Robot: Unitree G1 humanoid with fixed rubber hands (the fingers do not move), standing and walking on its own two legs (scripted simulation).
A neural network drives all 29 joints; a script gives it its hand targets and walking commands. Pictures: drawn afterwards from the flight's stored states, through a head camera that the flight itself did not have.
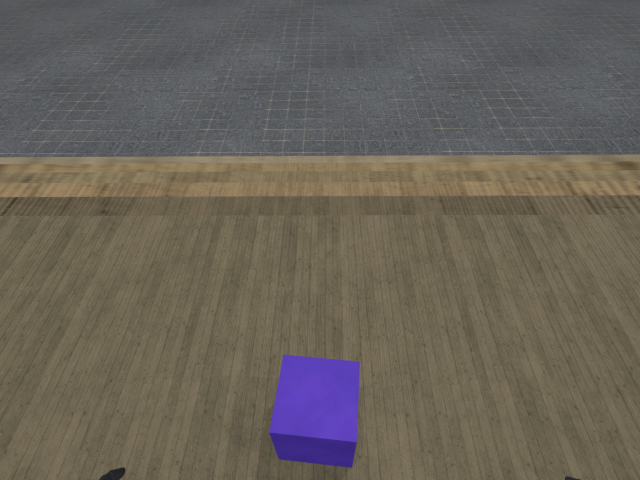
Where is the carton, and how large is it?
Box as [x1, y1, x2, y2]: [269, 355, 359, 467]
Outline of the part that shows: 283,355 269,431 278,457 280,459 351,467 356,442 359,362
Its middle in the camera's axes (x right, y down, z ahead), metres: -0.01 +0.49 +1.09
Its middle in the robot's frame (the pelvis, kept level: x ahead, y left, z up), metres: +0.43 +0.05 -0.66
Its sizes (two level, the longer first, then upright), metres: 0.210 0.200 0.250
